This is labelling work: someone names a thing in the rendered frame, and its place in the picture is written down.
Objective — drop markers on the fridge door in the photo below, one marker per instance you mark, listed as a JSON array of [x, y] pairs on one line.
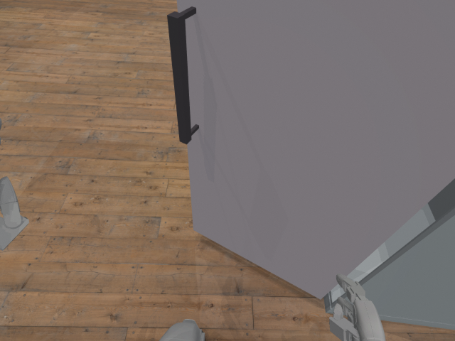
[[324, 126]]

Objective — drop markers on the robot left hand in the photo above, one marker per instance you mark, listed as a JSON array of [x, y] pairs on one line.
[[12, 223]]

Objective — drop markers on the robot right hand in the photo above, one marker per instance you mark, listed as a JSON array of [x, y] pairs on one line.
[[363, 321]]

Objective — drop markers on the robot left thigh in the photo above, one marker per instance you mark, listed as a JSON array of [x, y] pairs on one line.
[[183, 332]]

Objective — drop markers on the robot left shin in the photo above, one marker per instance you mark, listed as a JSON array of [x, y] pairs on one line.
[[189, 321]]

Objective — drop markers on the handle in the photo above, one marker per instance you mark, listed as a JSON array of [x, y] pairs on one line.
[[177, 37]]

